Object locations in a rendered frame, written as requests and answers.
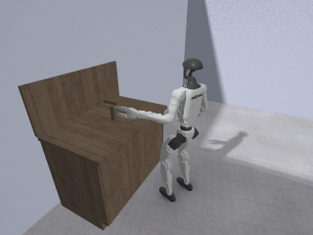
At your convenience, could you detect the robot right upper arm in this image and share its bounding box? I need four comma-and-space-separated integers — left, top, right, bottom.
198, 83, 208, 113

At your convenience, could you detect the robot head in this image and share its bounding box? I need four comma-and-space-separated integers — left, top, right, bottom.
182, 58, 203, 90

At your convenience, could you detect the robot left upper arm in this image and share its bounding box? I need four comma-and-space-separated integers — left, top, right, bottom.
166, 88, 186, 124

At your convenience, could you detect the counter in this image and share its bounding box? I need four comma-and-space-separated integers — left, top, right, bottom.
18, 61, 167, 230

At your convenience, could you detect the robot left forearm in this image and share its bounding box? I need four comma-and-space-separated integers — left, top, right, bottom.
137, 110, 171, 123

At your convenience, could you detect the robot left hand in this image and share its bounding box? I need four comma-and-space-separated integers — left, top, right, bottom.
117, 106, 139, 119

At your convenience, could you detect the left robot thigh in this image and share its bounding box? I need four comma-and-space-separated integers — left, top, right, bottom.
159, 134, 183, 170

